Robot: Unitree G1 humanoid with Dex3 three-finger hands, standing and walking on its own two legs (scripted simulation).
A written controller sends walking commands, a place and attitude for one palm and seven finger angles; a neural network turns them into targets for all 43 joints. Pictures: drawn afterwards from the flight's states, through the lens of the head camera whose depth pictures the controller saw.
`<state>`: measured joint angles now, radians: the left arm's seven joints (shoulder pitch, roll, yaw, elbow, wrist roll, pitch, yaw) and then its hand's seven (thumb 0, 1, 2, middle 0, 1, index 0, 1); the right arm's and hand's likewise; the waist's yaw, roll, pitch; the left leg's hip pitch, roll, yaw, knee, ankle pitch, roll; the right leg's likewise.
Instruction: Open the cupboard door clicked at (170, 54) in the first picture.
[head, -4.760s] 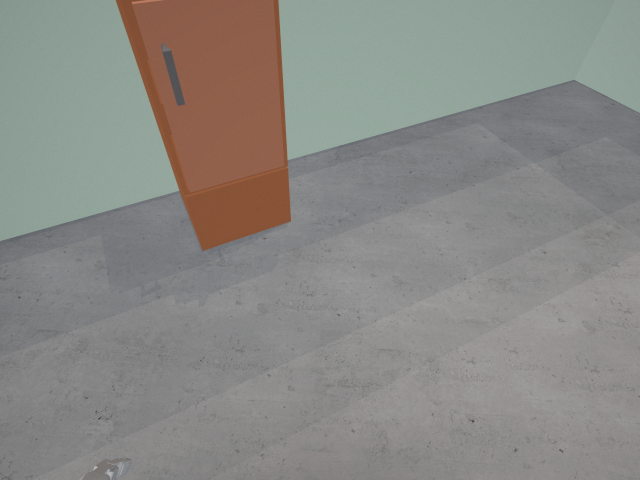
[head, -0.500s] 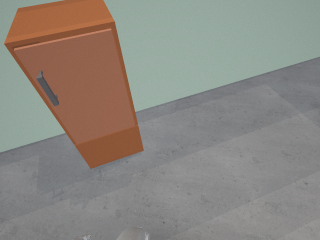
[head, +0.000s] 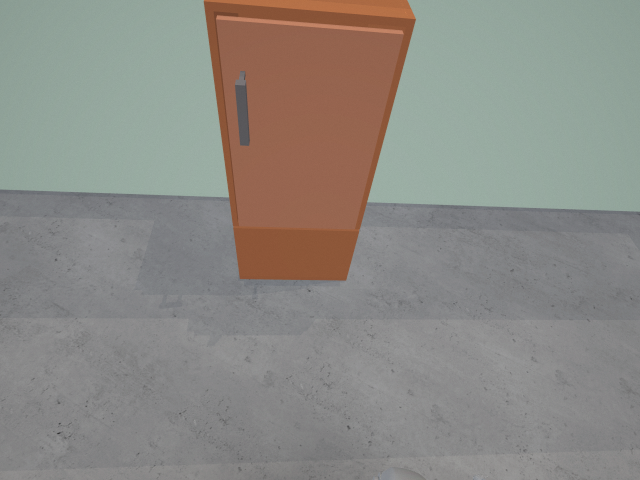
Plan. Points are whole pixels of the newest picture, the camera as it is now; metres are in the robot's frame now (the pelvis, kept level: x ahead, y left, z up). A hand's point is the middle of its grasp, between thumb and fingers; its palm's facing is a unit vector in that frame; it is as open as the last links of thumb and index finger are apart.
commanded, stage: turn to face it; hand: left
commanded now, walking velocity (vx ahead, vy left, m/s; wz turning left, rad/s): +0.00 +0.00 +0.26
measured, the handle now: (243, 109) +0.80 +0.24 -0.02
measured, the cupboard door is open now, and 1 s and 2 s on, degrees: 0 0 0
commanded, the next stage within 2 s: take the last steps up to it in 0.10 s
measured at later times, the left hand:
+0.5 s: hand out of the picture -0.01 +0.13 -0.16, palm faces +0.14 -0.96 -0.23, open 7.3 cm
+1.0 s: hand out of the picture +0.02 +0.19 -0.18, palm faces +0.17 -0.98 -0.13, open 7.4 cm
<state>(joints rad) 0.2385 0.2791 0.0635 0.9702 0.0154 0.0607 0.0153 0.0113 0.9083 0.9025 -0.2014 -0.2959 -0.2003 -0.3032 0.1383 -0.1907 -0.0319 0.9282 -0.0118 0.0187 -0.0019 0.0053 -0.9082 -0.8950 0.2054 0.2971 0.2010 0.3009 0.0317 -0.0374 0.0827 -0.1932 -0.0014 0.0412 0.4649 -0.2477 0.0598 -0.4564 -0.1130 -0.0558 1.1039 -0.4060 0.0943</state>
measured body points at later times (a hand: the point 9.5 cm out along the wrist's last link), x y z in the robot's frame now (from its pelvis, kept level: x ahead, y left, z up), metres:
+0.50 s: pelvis -0.01 -0.04 +0.00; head -0.03 -0.07 +0.45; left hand -0.02 +0.18 -0.14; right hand +0.00 -0.28 -0.17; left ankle +0.00 +0.09 -0.67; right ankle -0.03 -0.13 -0.74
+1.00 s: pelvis +0.11 +0.04 -0.01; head +0.13 +0.05 +0.44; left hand +0.01 +0.24 -0.17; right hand +0.23 -0.18 -0.15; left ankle +0.11 +0.14 -0.74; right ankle +0.06 -0.09 -0.66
